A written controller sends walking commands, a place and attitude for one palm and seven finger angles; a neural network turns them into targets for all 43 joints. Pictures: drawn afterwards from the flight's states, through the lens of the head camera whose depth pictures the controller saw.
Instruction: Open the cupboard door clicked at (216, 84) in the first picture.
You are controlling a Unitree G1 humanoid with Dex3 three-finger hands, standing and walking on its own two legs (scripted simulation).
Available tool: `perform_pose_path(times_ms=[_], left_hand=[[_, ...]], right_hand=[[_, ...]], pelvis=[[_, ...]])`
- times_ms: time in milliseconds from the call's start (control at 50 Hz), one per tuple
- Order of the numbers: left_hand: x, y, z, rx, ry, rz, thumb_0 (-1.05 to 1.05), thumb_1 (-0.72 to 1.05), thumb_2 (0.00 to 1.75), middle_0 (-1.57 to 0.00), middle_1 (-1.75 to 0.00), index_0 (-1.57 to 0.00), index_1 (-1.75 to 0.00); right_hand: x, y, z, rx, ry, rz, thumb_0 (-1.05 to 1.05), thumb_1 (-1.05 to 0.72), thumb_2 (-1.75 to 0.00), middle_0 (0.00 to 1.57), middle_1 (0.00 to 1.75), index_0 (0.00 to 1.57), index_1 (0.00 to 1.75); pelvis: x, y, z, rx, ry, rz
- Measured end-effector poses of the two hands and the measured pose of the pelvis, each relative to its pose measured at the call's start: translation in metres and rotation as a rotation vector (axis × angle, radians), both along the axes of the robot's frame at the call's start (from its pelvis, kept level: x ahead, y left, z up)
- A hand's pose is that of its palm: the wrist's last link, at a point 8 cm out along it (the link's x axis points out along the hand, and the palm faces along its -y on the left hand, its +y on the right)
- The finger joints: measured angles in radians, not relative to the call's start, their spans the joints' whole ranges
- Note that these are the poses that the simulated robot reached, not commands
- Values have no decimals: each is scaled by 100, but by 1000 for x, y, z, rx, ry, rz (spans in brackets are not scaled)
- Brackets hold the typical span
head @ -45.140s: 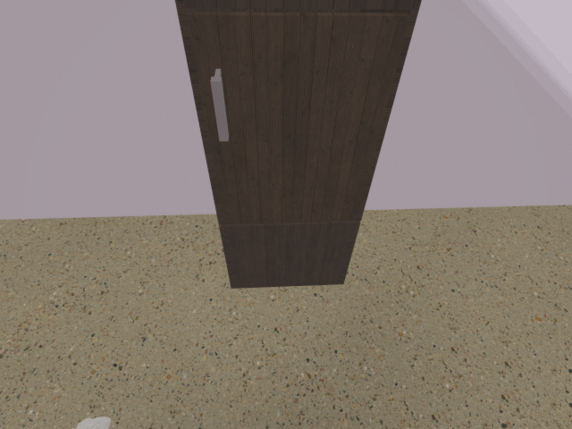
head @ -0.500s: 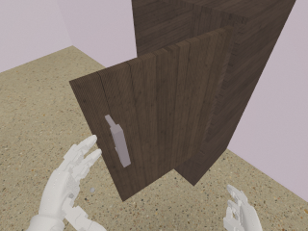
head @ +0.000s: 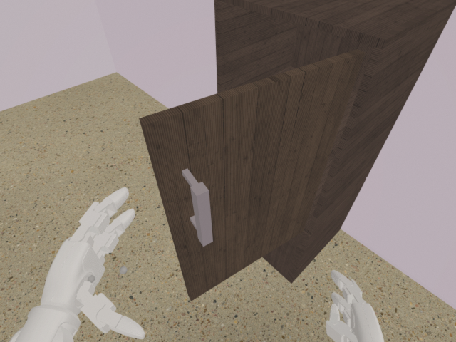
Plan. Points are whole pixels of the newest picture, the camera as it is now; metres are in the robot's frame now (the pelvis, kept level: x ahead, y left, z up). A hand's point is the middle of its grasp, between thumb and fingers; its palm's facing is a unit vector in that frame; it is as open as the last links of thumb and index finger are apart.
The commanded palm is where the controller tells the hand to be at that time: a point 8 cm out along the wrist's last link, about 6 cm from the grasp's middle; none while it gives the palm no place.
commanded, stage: draw the hand back to the body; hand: left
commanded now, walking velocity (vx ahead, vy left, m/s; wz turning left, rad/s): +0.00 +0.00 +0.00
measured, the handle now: (197, 208) +0.30 +0.09 +0.11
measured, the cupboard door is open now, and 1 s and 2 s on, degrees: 79 79 79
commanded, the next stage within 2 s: step back with the hand held close in 1.26 s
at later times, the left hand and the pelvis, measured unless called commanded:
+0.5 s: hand (80, 242) +0.20 +0.22 +0.15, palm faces +0.31 -0.88 -0.36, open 13.7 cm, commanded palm +0.16 +0.27 +0.17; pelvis +0.02 +0.01 +0.03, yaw -1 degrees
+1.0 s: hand (55, 208) +0.23 +0.25 +0.19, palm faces +0.45 -0.80 -0.40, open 8.0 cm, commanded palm +0.18 +0.29 +0.20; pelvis +0.03 -0.01 +0.03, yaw -2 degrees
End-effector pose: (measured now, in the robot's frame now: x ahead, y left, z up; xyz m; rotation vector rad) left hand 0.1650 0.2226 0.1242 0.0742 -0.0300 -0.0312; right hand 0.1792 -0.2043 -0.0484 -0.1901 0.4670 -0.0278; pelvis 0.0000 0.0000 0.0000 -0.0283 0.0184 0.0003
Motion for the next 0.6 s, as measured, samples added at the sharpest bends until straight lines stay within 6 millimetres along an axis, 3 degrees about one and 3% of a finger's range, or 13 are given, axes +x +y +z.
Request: perform_pose_path(times_ms=[200,260,380,600], left_hand=[[1,16,14,21,4,12,-1,-47,31,-15,-30,-15,-30],[1,24,24,150,-9,122,-1,-41,33,-15,-30,-16,-30],[-3,34,35,246,-33,289,-1,-25,40,-16,-30,-16,-30],[7,51,55,337,-66,381,0,11,56,-17,-30,-18,-30]], right_hand=[[5,7,6,-6,-5,20,2,-91,-89,20,30,20,30],[6,6,9,-28,5,14,2,-91,-89,20,30,20,30],[7,2,10,-49,62,-3,2,-91,-89,20,30,20,30],[14,-4,5,-54,142,-18,2,-91,-89,20,30,20,30]], pelvis=[[3,5,7,-2,-17,1],[6,5,11,0,-32,-7],[11,5,19,4,-56,-14],[23,4,29,12,-80,-23]])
